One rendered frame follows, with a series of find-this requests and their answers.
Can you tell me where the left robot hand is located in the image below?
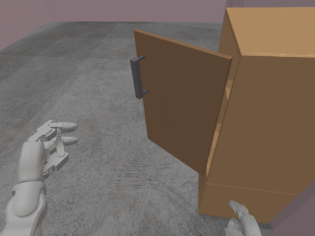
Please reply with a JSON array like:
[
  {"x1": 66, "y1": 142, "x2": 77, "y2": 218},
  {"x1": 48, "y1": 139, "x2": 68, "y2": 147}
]
[{"x1": 18, "y1": 120, "x2": 79, "y2": 184}]

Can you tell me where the handle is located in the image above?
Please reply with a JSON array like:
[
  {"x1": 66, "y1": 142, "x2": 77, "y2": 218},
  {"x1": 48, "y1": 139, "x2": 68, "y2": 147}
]
[{"x1": 130, "y1": 55, "x2": 149, "y2": 99}]

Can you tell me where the right robot hand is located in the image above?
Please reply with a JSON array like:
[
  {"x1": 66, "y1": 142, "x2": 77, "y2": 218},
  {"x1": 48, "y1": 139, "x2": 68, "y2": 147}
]
[{"x1": 224, "y1": 200, "x2": 262, "y2": 236}]

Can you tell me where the robot left forearm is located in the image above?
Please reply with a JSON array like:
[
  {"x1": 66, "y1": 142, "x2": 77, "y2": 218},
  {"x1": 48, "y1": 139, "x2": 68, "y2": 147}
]
[{"x1": 0, "y1": 180, "x2": 48, "y2": 236}]

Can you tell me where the cupboard door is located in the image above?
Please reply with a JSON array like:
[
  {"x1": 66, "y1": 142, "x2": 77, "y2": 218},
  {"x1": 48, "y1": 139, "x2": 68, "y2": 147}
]
[{"x1": 134, "y1": 29, "x2": 233, "y2": 176}]

